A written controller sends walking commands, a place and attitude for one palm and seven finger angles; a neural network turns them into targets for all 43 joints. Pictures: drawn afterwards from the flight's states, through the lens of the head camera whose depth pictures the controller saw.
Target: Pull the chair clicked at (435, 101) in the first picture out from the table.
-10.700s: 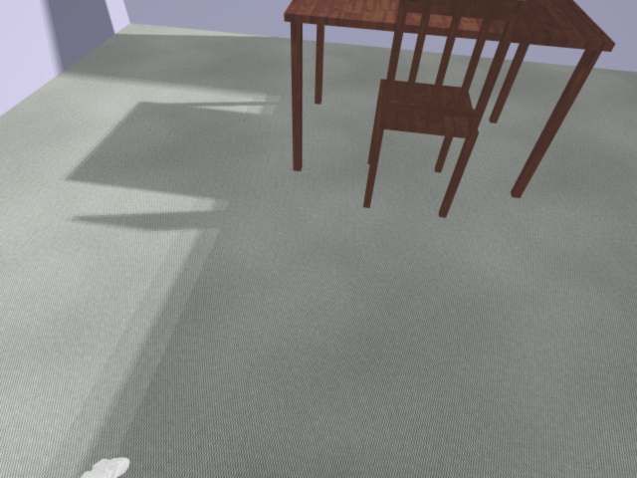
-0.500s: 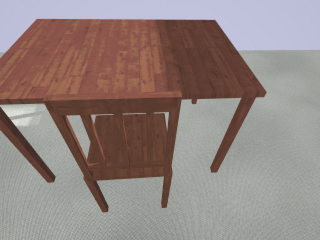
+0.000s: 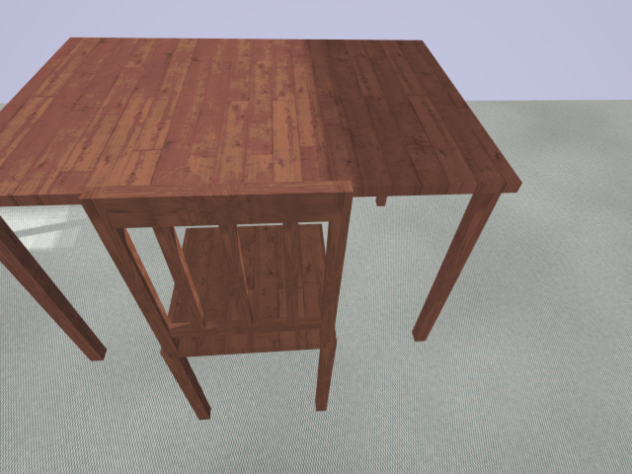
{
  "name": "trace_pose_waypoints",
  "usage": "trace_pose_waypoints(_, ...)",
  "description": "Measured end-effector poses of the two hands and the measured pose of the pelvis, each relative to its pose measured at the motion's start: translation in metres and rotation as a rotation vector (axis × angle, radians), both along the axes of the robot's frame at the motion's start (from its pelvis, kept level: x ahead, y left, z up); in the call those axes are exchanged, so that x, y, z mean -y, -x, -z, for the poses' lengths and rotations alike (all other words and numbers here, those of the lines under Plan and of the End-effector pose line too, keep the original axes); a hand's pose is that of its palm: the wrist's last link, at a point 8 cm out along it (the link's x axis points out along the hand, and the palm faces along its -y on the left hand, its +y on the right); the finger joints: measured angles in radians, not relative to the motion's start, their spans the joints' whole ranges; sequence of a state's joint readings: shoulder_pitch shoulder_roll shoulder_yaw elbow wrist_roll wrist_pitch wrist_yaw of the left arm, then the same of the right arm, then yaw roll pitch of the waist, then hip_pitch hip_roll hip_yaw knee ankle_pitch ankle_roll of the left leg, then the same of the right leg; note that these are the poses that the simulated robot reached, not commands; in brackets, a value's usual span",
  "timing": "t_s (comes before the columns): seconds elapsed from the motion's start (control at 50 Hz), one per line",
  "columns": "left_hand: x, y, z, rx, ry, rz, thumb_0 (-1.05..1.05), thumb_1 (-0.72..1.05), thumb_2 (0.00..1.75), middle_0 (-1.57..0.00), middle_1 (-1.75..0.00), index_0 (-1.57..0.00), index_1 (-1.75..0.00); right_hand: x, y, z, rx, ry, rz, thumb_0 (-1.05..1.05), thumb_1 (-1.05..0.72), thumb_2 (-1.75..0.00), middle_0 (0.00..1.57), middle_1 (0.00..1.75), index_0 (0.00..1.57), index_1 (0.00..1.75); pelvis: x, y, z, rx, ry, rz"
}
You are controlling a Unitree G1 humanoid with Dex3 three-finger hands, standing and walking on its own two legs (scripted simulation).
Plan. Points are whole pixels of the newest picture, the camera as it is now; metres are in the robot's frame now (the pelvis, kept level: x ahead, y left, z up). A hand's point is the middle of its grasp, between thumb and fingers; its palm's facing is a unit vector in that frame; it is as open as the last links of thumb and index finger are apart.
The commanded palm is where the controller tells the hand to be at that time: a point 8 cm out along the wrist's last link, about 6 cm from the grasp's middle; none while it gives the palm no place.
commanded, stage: look again from close up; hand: left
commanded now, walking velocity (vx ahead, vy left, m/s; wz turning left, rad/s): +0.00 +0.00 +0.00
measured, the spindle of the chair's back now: (238, 279) +0.45 +0.17 -0.09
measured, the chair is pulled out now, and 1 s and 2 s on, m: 0.00 0.00 0.00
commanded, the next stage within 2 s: raise the hand toward the chair's back in 1.84 s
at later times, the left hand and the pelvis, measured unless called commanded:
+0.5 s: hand out of the picture -0.04 +0.15 -0.18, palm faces +0.03 -0.99 -0.16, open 7.4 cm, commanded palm none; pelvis +0.00 +0.00 +0.00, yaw +0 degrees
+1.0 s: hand out of the picture -0.04 +0.14 -0.18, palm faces +0.03 -0.99 -0.16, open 7.4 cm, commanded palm none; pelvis +0.00 -0.01 +0.00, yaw +0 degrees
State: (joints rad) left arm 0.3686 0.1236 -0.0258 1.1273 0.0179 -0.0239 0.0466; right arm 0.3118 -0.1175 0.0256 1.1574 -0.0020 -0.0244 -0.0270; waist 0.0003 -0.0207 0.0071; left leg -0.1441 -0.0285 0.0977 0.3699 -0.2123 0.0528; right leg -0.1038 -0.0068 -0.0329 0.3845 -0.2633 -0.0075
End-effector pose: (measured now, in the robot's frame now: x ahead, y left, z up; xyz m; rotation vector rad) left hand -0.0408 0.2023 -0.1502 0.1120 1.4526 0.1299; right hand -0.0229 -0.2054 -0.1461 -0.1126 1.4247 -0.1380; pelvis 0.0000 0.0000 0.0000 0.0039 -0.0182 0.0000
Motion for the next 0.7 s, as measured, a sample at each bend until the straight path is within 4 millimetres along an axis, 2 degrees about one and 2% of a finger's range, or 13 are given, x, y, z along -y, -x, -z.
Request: trace_pose_waypoints(0.7, 0.0054, 0.0030, -0.0015, 0.000, -0.006, -0.007, 0.00, 0.90, 0.89, -0.20, -0.30, -0.20, -0.30, 0.0047, 0.0021, 0.0011, -0.004, -0.006, -0.001, 0.00, -0.91, -0.90, 0.20, 0.30, 0.20, 0.30, 0.0064, 0.0013, -0.0001, -0.001, -0.001, -0.005)
